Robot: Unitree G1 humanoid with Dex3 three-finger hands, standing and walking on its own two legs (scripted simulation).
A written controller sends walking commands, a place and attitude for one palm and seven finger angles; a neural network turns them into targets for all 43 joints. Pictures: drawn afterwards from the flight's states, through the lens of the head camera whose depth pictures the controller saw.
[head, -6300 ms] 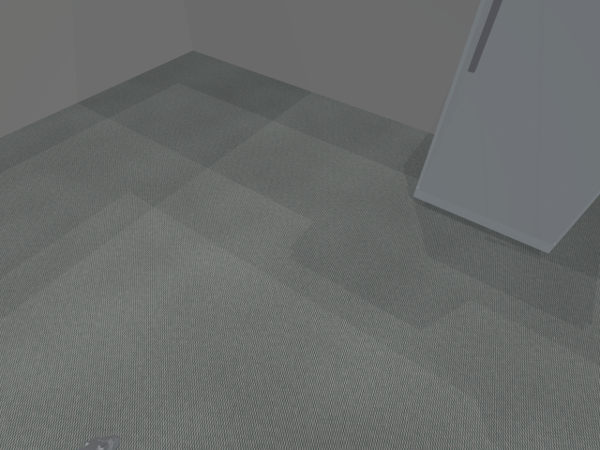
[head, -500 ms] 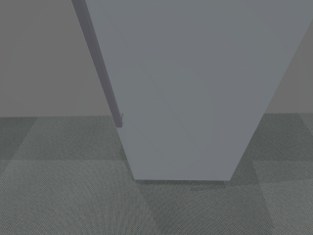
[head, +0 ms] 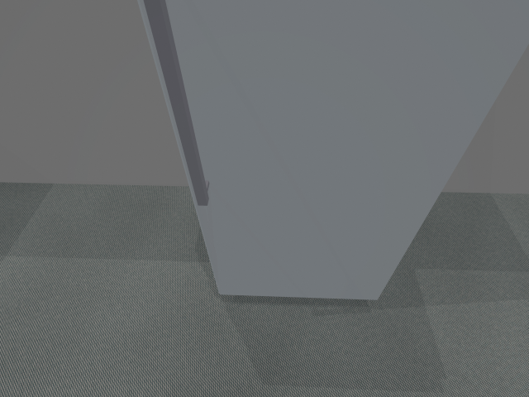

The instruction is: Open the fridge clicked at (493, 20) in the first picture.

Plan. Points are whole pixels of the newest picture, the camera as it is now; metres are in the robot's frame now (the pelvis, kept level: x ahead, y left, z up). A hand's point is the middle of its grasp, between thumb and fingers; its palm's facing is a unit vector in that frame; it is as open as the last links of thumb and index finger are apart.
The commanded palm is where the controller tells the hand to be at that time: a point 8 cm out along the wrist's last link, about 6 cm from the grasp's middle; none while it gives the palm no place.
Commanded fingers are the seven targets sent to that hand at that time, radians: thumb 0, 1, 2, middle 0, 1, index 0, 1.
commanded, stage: look again from close up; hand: left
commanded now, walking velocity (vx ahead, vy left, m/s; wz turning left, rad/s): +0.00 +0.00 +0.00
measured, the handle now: (185, 107) +0.54 +0.18 +0.16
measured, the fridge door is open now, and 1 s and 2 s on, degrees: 0 0 0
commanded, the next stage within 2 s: shuffle to correct the standing spot in 0.36 s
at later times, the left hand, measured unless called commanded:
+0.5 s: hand out of the picture +0.01 +0.19 -0.17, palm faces +0.03 -0.98 -0.21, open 7.3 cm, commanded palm none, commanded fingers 0.00 0.90 0.90 -0.20 -0.30 -0.20 -0.30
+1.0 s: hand out of the picture +0.13 +0.20 -0.18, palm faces +0.03 -0.97 -0.24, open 7.2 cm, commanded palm none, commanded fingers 0.00 0.90 0.90 -0.20 -0.30 -0.20 -0.30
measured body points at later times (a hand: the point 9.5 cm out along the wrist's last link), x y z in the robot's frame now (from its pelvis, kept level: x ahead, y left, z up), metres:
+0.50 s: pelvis +0.00 +0.01 +0.00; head +0.01 +0.01 +0.45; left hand +0.01 +0.24 -0.16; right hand -0.01 -0.20 -0.16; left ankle -0.03 +0.15 -0.74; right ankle +0.01 -0.09 -0.74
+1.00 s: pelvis +0.08 +0.01 -0.01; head +0.13 -0.01 +0.43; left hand +0.13 +0.25 -0.16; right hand -0.02 -0.18 -0.17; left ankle -0.03 +0.15 -0.74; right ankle +0.14 -0.08 -0.73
